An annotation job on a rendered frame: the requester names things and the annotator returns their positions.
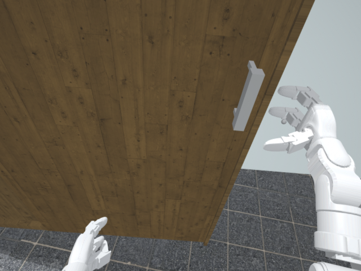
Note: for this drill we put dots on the robot right forearm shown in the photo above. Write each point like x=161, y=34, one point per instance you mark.
x=338, y=201

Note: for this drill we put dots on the wardrobe door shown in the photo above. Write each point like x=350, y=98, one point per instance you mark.
x=124, y=108
x=11, y=206

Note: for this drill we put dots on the robot left hand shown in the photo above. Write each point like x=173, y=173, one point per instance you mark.
x=84, y=249

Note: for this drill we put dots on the robot right hand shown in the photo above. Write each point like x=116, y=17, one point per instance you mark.
x=319, y=120

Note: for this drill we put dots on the handle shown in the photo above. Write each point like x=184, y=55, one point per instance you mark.
x=248, y=97

